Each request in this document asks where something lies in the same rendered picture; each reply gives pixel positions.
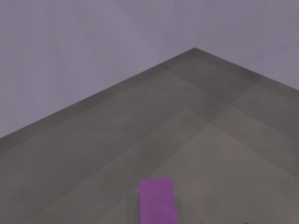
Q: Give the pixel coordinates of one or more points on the carton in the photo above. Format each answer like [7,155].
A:
[157,201]

